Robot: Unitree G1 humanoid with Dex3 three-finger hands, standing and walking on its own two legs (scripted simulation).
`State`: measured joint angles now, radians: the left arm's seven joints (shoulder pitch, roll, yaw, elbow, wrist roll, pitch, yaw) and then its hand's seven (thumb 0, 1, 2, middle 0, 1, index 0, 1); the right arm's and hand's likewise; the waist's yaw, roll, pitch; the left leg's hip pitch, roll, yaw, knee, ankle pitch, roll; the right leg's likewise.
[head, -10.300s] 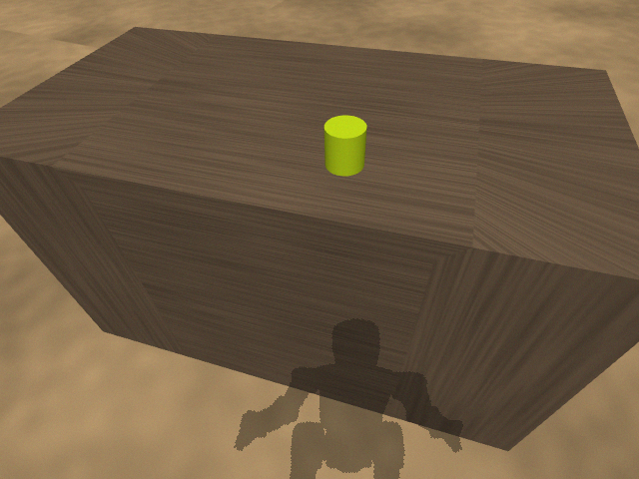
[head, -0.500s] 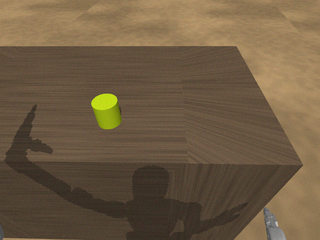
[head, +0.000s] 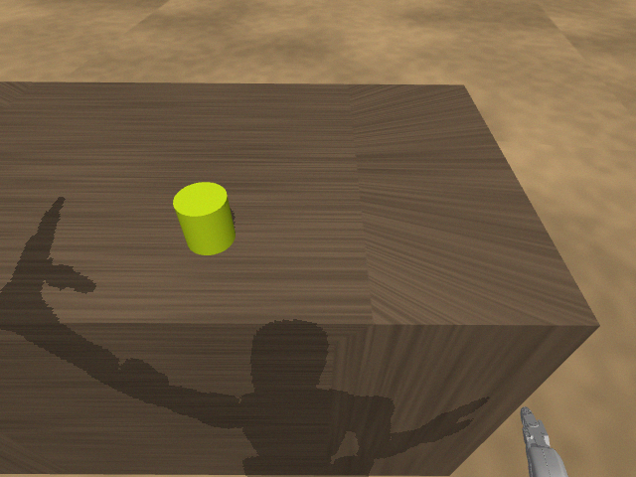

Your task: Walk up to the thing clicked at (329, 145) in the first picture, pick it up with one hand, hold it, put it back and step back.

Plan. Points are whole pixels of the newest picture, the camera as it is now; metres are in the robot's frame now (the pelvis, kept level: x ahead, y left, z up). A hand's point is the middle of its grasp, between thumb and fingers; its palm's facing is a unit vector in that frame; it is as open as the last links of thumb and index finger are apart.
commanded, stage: go down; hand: left
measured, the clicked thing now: (206, 219) +0.49 +0.18 +0.07
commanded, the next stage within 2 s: approach in 0.58 s
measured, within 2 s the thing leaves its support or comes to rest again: neither
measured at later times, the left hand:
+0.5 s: hand out of the picture +0.38 +0.37 +0.22, palm faces +0.16 -0.99 +0.01, open 17.7 cm
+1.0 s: hand (44, 217) +0.40 +0.33 +0.16, palm faces +0.10 -0.99 +0.02, open 17.8 cm
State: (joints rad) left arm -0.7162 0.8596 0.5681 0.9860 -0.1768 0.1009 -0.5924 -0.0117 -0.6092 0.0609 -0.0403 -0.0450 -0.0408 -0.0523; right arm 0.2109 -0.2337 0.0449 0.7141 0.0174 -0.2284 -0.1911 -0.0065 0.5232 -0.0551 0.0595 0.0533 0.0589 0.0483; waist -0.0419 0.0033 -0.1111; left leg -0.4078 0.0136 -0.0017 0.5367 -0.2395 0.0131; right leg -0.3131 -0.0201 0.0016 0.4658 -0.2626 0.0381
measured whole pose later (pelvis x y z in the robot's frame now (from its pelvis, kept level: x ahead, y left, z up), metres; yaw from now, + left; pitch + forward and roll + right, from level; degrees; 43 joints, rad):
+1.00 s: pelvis +0.00 +0.00 -0.01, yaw +0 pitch +9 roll -2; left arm -0.73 0.75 0.47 1.04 -0.19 -0.02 -0.53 -0.01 -0.61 0.04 -0.04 -0.05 -0.04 -0.06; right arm 0.21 -0.22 0.06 0.66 0.01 -0.23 -0.16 -0.01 0.54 -0.05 0.06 0.05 0.06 0.05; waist -0.06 -0.01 -0.11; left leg -0.49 0.01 -0.01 0.61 -0.26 0.02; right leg -0.40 -0.02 0.00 0.54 -0.29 0.04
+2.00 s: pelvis -0.01 -0.01 -0.03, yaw -2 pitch +10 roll -1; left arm -0.69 0.35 0.33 0.80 -0.15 -0.12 -0.05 -0.01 -0.61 0.02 -0.16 -0.08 -0.16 -0.08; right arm 0.34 -0.24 -0.06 0.30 0.01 -0.07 -0.03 -0.01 0.51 -0.05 0.06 0.05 0.06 0.05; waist -0.09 0.01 -0.11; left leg -0.63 0.04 0.01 0.82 -0.36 0.00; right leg -0.57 0.01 0.02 0.79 -0.40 0.03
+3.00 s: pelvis +0.00 +0.00 -0.03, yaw -2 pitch +12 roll -2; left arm -0.72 0.37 0.33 0.81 -0.13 -0.10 -0.03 -0.02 -0.44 0.97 -0.65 -1.02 -1.37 -1.40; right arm 0.36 -0.23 -0.05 0.26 0.02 -0.03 -0.01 -0.01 0.49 -0.06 0.06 0.05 0.06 0.05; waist -0.09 0.02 -0.12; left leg -0.66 0.04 0.02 0.84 -0.38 0.01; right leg -0.59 0.00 0.03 0.80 -0.41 0.04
